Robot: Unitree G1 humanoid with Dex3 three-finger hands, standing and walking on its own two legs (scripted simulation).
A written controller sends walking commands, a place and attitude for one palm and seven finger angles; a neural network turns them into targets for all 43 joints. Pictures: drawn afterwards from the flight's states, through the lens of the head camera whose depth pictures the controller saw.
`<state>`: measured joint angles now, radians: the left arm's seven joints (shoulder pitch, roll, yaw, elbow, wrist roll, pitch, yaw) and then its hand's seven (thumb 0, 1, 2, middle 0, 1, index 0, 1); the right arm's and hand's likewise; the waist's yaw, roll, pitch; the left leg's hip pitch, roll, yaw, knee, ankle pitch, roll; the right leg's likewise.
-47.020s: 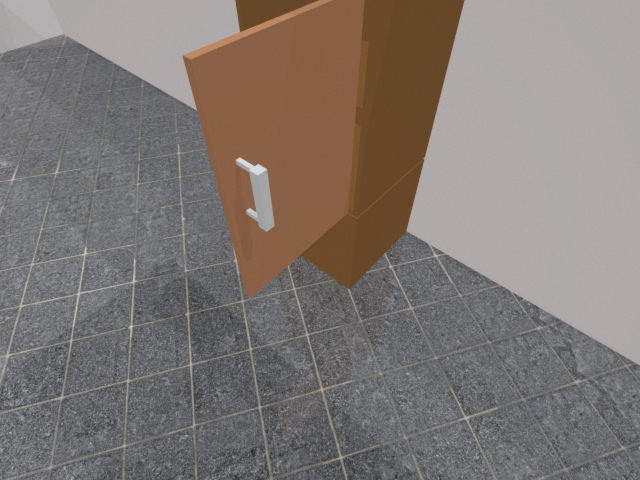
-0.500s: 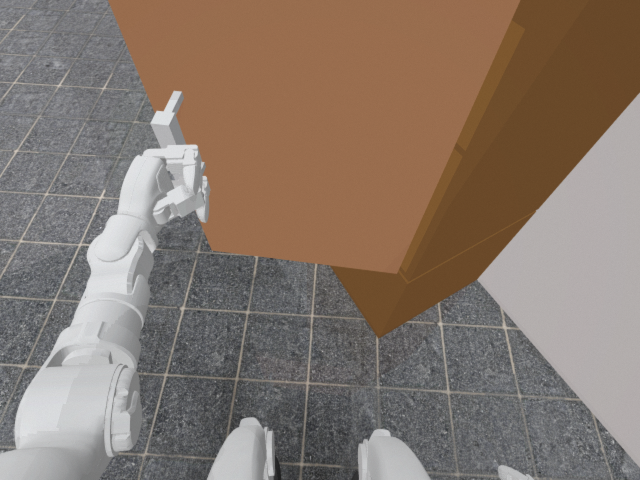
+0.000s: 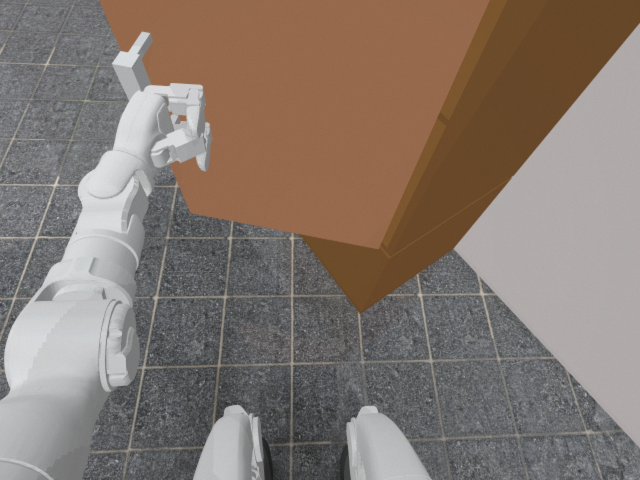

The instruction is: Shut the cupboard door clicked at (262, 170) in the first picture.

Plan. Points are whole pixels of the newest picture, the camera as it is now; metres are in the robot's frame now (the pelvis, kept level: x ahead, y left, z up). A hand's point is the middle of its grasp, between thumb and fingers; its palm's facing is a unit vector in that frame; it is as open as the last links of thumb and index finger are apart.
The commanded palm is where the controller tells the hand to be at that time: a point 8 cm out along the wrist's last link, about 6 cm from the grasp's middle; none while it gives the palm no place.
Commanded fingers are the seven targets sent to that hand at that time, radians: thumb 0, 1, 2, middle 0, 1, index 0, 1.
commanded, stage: push the door shut along its arc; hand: left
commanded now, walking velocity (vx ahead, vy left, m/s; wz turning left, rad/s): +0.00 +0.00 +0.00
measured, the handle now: (154, 97) +0.58 +0.18 +0.09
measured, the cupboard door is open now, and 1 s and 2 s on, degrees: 44 31 29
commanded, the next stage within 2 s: pull the fist back off the door in 0.82 s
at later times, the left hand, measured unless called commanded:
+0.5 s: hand (230, 111) +0.54 +0.08 +0.10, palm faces -0.39 -0.92 -0.04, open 3.1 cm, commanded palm +0.56 +0.11 +0.09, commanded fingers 0.00 0.90 0.90 -1.30 -1.50 -1.30 -1.50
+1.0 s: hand (256, 85) +0.58 +0.05 +0.10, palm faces -0.33 -0.94 +0.04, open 3.4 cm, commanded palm +0.59 +0.06 +0.09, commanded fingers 0.00 0.90 0.90 -1.30 -1.50 -1.30 -1.50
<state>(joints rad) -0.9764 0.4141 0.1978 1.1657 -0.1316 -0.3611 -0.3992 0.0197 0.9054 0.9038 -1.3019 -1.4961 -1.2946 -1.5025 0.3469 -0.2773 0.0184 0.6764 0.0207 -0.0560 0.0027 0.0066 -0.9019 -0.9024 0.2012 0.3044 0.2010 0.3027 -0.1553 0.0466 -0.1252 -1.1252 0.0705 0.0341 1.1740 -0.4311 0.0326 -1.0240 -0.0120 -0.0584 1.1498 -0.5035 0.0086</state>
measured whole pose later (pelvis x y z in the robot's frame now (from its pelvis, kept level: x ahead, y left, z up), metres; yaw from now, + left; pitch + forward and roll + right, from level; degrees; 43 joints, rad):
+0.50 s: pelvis +0.00 -0.02 -0.01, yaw -1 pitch +25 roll -3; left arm -1.16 0.51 0.23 1.26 -0.09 -0.26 -0.47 0.00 0.91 0.94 -1.30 -1.50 -1.30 -1.50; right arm 0.37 -0.28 0.03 0.68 0.01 -0.05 -0.01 0.01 -0.90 -0.90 0.20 0.30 0.20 0.30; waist -0.20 0.06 -0.12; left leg -1.22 0.10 0.02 1.23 -0.45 0.01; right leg -1.12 0.01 -0.07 1.21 -0.53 -0.01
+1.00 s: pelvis -0.01 -0.01 -0.04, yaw -2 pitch +30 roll -5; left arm -1.41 0.48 0.23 1.32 -0.06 -0.15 -0.30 0.03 0.98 0.99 -1.30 -1.50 -1.30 -1.50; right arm 0.36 -0.27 0.03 0.71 -0.03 -0.13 -0.01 0.00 -0.90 -0.90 0.20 0.30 0.20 0.30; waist -0.24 0.07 -0.12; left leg -1.38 0.09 0.00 1.32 -0.46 0.02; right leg -1.27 0.01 -0.08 1.29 -0.54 0.00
